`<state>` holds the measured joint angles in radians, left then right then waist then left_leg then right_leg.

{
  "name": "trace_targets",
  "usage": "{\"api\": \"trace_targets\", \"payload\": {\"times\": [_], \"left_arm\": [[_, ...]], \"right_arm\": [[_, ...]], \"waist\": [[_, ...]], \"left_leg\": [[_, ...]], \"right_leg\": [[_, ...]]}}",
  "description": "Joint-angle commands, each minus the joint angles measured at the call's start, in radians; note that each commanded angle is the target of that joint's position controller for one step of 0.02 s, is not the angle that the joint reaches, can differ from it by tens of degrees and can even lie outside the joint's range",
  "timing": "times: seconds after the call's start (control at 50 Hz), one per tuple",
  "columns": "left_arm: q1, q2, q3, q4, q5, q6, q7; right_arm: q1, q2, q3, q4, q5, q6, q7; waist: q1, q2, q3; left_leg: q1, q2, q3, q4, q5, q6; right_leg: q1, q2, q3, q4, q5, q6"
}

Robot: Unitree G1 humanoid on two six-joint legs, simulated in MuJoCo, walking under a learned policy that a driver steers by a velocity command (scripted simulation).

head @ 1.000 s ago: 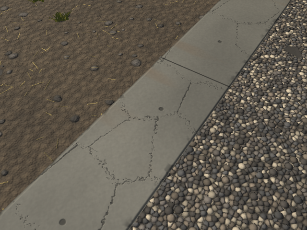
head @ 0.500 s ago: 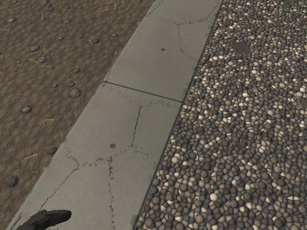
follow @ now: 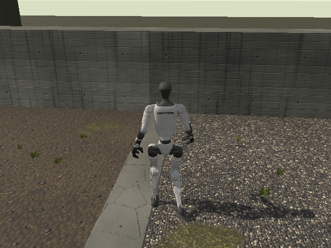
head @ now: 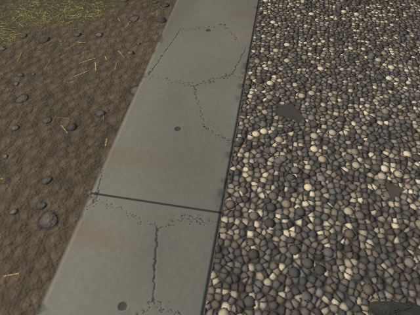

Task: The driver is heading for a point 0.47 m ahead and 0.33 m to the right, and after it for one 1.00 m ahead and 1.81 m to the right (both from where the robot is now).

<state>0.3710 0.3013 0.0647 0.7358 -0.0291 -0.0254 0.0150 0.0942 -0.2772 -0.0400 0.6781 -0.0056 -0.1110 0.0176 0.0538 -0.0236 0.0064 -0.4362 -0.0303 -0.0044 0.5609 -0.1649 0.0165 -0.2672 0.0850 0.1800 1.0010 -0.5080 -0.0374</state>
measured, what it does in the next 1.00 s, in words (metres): walks ahead, turning right: right foot, then left foot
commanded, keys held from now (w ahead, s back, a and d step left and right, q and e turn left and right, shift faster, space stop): w+e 1.00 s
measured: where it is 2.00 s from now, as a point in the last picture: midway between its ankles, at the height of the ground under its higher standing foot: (385, 214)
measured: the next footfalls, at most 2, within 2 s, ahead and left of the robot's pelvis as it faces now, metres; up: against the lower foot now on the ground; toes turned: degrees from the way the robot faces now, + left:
right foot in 0.44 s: +0.36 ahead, -0.19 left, +0.00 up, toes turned -19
left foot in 0.94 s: +0.71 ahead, -0.13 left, +0.00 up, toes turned -37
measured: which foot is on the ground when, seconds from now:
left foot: down 0.00-0.44, up 0.46-0.92, down 0.94-1.00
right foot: up 0.00-0.42, down 0.44-0.96, up 0.98-1.00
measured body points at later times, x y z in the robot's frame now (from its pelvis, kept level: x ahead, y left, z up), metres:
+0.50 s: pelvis +0.25 -0.07 -0.01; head +0.29 -0.10 +0.44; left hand +0.54 +0.11 -0.08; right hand +0.20 -0.37 -0.14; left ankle +0.11 +0.12 -0.66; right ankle +0.32 -0.17 -0.73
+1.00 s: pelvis +0.54 -0.15 +0.00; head +0.56 -0.17 +0.45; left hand +0.73 +0.07 -0.12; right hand +0.58 -0.48 -0.07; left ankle +0.68 -0.11 -0.73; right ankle +0.34 -0.17 -0.68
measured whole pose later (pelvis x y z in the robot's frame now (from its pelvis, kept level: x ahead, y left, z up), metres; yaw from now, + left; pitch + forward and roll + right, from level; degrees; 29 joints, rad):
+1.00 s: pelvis +0.54 -0.15 +0.00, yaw -36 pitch +2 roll +1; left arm 0.38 0.30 0.07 0.75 -0.03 -0.02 0.02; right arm 0.06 -0.28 -0.05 0.68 -0.01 -0.12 0.02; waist 0.06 -0.02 0.02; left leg -0.45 -0.04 -0.01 0.55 -0.15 0.01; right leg -0.21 0.09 0.21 0.94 -0.51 -0.04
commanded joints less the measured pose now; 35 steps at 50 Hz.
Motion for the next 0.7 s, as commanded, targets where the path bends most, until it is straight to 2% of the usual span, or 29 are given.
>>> {"api": "trace_targets", "payload": {"times": [0.02, 0.04, 0.06, 0.1, 0.18, 0.26, 0.34, 0.36, 0.4, 0.42, 0.44, 0.46, 0.48, 0.5, 0.52, 0.54, 0.56, 0.58, 0.62, 0.66, 0.7], "left_arm": [[-0.059, 0.144, 0.029, -0.102, 0.004, -0.013, 0.003], [-0.090, 0.130, 0.032, -0.113, 0.011, -0.013, 0.000], [-0.084, 0.110, 0.032, -0.115, 0.005, -0.009, -0.006], [-0.086, 0.071, 0.026, -0.120, -0.001, 0.002, -0.011], [-0.158, 0.041, 0.016, -0.151, 0.008, 0.007, -0.018], [-0.265, 0.023, 0.006, -0.170, 0.007, -0.006, -0.044], [-0.361, 0.026, 0.005, -0.210, 0.003, -0.006, -0.067], [-0.365, 0.036, 0.009, -0.218, 0.004, -0.005, -0.071], [-0.315, 0.073, 0.029, -0.218, 0.012, 0.001, -0.072], [-0.216, 0.106, 0.049, -0.195, 0.012, 0.005, -0.070], [-0.041, 0.159, 0.081, -0.146, 0.009, 0.010, -0.058], [0.091, 0.245, 0.107, -0.114, 0.001, 0.021, -0.036], [0.035, 0.323, 0.105, -0.145, -0.001, 0.003, -0.039], [0.052, 0.226, 0.080, -0.153, 0.002, -0.014, -0.046], [0.015, 0.186, 0.065, -0.141, 0.009, -0.028, -0.048], [-0.046, 0.162, 0.056, -0.144, 0.008, -0.034, -0.047], [-0.107, 0.138, 0.048, -0.154, 0.014, -0.034, -0.044], [-0.140, 0.119, 0.039, -0.168, 0.025, -0.035, -0.040], [-0.149, 0.121, 0.039, -0.160, 0.023, -0.040, -0.031], [-0.121, 0.138, 0.043, -0.141, 0.021, -0.042, -0.017], [-0.088, 0.148, 0.046, -0.120, 0.017, -0.038, -0.006]], "right_arm": [[0.177, -0.130, -0.047, -0.020, -0.003, 0.010, -0.009], [0.150, -0.111, -0.041, -0.010, -0.007, 0.013, -0.010], [0.139, -0.100, -0.037, -0.004, -0.012, 0.010, -0.014], [0.138, -0.094, -0.039, 0.012, -0.003, 0.002, -0.013], [0.156, -0.141, -0.058, 0.047, -0.001, 0.000, -0.015], [0.163, -0.166, -0.063, 0.071, 0.005, 0.014, -0.022], [0.209, -0.200, -0.074, 0.103, 0.023, 0.032, -0.024], [0.210, -0.211, -0.077, 0.107, 0.030, 0.039, -0.024], [0.203, -0.243, -0.088, 0.107, 0.040, 0.051, -0.030], [0.193, -0.252, -0.091, 0.105, 0.044, 0.059, -0.033], [0.187, -0.233, -0.082, 0.099, 0.044, 0.062, -0.038], [0.222, -0.153, -0.053, 0.079, 0.001, 0.057, -0.037], [0.283, -0.057, -0.016, 0.015, -0.016, 0.027, -0.024], [0.150, -0.161, -0.036, 0.006, 0.026, -0.004, -0.012], [0.089, -0.179, -0.041, -0.020, 0.050, -0.021, -0.007], [0.089, -0.166, -0.037, -0.006, 0.032, -0.028, -0.014], [0.096, -0.169, -0.043, 0.003, 0.007, -0.027, -0.019], [0.115, -0.172, -0.047, 0.008, 0.001, -0.016, -0.017], [0.125, -0.149, -0.044, 0.010, -0.007, 0.004, -0.016], [0.079, -0.125, -0.038, -0.004, -0.013, 0.017, -0.019], [-0.005, -0.101, -0.029, -0.028, -0.013, 0.018, -0.018]], "waist": [[-0.121, 0.095, -0.069], [-0.105, 0.095, -0.020], [-0.085, 0.127, -0.006], [-0.077, 0.146, 0.005], [-0.082, 0.102, 0.018], [-0.117, 0.090, 0.041], [-0.136, 0.088, 0.076], [-0.127, 0.092, 0.075], [-0.078, 0.123, 0.023], [-0.015, 0.124, -0.034], [0.075, 0.095, -0.122], [0.099, -0.081, -0.210], [-0.017, -0.257, -0.335], [0.071, -0.111, -0.334], [0.057, -0.089, -0.190], [0.010, -0.005, -0.120], [-0.030, 0.002, -0.078], [-0.061, -0.019, -0.067], [-0.079, -0.024, -0.056], [-0.071, -0.015, -0.029], [-0.041, -0.025, -0.006]], "left_leg": [[0.495, 0.363, -0.479, -0.281, -0.228, 0.149], [0.418, 0.327, -0.389, -0.302, -0.117, 0.148], [0.364, 0.300, -0.311, -0.326, -0.052, 0.139], [0.329, 0.281, -0.211, -0.367, 0.029, 0.150], [0.361, 0.302, -0.086, -0.401, 0.188, 0.175], [0.378, 0.274, 0.059, -0.407, 0.242, 0.143], [0.460, 0.306, 0.123, -0.387, 0.289, 0.120], [0.486, 0.314, 0.139, -0.358, 0.368, 0.112], [0.522, 0.314, 0.179, -0.223, 0.701, 0.092], [0.509, 0.300, 0.203, -0.074, 0.828, 0.077], [0.399, 0.263, 0.228, 0.146, 0.796, 0.045], [0.112, 0.204, 0.225, 0.477, 0.258, 0.000], [-0.259, 0.001, 0.057, 0.765, -0.459, -0.043], [-0.365, 0.040, -0.090, 0.829, -0.406, -0.028], [-0.414, 0.078, -0.075, 0.783, -0.301, -0.007], [-0.355, 0.120, -0.077, 0.699, -0.217, -0.005], [-0.287, 0.144, -0.078, 0.620, -0.170, -0.016], [-0.226, 0.159, -0.084, 0.590, -0.136, -0.023], [-0.186, 0.154, -0.066, 0.526, -0.107, -0.053], [-0.194, 0.136, -0.051, 0.428, -0.029, -0.082], [-0.194, 0.114, -0.050, 0.277, 0.102, -0.096]], "right_leg": [[-0.499, -0.119, -0.030, 0.284, 0.114, 0.026], [-0.483, -0.145, -0.032, 0.239, 0.158, 0.029], [-0.437, -0.170, -0.040, 0.210, 0.184, 0.028], [-0.420, -0.183, -0.069, 0.170, 0.204, 0.034], [-0.479, -0.200, -0.079, 0.023, 0.324, 0.050], [-0.420, -0.187, -0.140, -0.202, 0.511, 0.039], [-0.389, -0.167, -0.192, -0.332, 0.487, 0.004], [-0.371, -0.154, -0.209, -0.352, 0.445, -0.013], [-0.254, -0.092, -0.264, -0.369, 0.339, -0.055], [-0.120, -0.049, -0.288, -0.397, 0.322, -0.084], [0.138, -0.013, -0.281, -0.454, 0.384, -0.124], [0.445, -0.185, -0.008, -0.460, 0.407, -0.191], [0.670, -0.398, 0.586, -0.614, 0.139, -0.382], [0.654, -0.405, 0.610, -0.709, 0.069, -0.350], [0.538, -0.377, 0.470, -0.721, 0.148, -0.310], [0.393, -0.330, 0.358, -0.718, 0.261, -0.276], [0.273, -0.293, 0.276, -0.727, 0.371, -0.256], [0.199, -0.267, 0.234, -0.750, 0.438, -0.251], [0.117, -0.249, 0.187, -0.775, 0.544, -0.263], [0.062, -0.222, 0.132, -0.785, 0.591, -0.259], [0.042, -0.191, 0.098, -0.780, 0.569, -0.232]]}}
Velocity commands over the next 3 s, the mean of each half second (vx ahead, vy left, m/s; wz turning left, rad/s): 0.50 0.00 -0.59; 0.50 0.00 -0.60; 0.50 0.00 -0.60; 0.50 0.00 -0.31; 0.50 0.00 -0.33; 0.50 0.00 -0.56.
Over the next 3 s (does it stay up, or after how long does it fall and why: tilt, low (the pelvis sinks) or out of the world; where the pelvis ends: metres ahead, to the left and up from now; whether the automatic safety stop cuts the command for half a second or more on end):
stays up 1.09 -1.13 0.00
